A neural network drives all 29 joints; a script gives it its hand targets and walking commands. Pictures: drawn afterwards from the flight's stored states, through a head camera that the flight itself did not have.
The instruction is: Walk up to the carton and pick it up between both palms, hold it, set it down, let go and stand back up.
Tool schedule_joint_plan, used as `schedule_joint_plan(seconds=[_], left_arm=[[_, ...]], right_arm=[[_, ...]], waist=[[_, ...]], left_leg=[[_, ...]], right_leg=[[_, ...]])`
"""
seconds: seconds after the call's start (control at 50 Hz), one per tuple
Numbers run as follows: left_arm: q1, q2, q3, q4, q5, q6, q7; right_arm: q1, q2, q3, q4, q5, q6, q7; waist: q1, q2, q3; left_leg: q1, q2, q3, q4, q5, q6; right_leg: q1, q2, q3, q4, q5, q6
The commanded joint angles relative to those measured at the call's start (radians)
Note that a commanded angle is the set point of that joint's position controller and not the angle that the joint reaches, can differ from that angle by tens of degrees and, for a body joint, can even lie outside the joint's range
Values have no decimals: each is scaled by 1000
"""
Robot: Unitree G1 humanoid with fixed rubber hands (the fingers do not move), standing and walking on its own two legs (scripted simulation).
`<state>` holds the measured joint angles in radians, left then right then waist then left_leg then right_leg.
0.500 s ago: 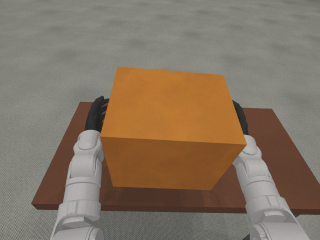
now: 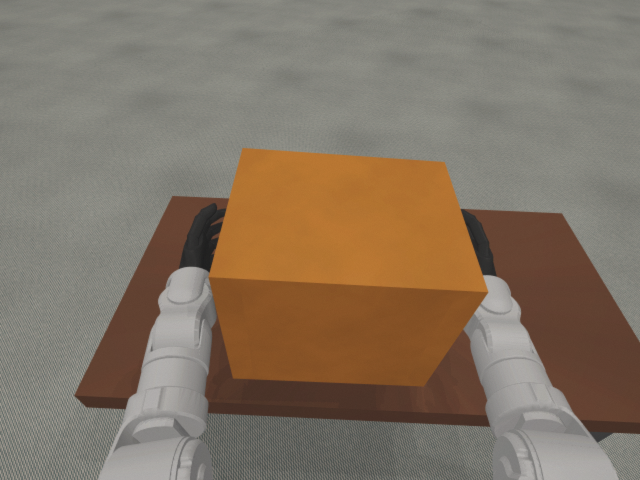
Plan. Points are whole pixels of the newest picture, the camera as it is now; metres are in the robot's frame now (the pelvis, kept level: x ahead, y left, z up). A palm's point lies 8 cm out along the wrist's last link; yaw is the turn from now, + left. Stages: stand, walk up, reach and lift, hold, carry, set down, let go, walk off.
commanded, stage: set down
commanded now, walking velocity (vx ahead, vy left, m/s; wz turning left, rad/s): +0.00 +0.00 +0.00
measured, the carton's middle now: (336, 272) +0.39 +0.00 +0.07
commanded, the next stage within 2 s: none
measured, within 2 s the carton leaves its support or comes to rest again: rests again in 1.62 s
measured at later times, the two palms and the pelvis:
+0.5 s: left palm (207, 274) +0.39 +0.18 +0.06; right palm (467, 274) +0.39 -0.18 +0.06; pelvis +0.01 +0.00 +0.00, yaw -2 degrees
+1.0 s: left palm (219, 283) +0.40 +0.17 +0.02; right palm (462, 280) +0.41 -0.19 +0.03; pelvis +0.02 +0.00 +0.00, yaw -2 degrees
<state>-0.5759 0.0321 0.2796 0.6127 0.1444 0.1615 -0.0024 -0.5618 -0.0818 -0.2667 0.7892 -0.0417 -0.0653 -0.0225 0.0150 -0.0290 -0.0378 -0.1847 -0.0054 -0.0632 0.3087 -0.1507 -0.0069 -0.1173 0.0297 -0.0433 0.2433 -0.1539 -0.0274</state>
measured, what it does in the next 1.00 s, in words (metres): stands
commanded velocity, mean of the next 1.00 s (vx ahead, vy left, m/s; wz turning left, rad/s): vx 0.00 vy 0.00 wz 0.00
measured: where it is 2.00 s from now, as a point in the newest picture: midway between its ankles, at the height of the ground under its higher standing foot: outside the picture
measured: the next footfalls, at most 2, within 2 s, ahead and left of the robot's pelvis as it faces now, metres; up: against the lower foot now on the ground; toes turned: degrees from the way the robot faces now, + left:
none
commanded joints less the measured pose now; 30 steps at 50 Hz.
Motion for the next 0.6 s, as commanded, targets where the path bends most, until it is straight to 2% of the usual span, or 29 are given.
schedule_joint_plan(seconds=[0.0, 0.12, 0.22, 0.38, 0.58], left_arm=[[-697, -564, -388, -132, -24, -99, -78], [-722, -536, -308, -41, 3, -145, -78], [-734, -523, -272, -1, 18, -175, -72], [-734, -534, -279, 22, 21, -221, -51], [-727, -562, -312, 57, 6, -286, -32]], right_arm=[[-755, 514, 328, -222, -47, -115, 121], [-769, 520, 267, -147, -102, -143, 140], [-764, 520, 229, -100, -134, -163, 151], [-745, 512, 207, -54, -155, -197, 162], [-730, 521, 230, -6, -154, -235, 162]], waist=[[3, 26, -533], [28, 4, -530], [38, 4, -540], [33, 24, -602], [26, 28, -679]], left_leg=[[141, -9, 102, -8, 319, -47], [77, -6, 126, -35, 254, -26], [70, -1, 139, -37, 257, -22], [114, 9, 136, 2, 361, -43], [116, 19, 119, 55, 495, -59]], right_leg=[[209, -9, -40, 37, 389, 61], [238, -24, -29, 43, 367, 65], [230, -28, -27, 45, 362, 65], [178, -19, -36, 52, 407, 57], [146, -13, -34, 81, 534, 51]])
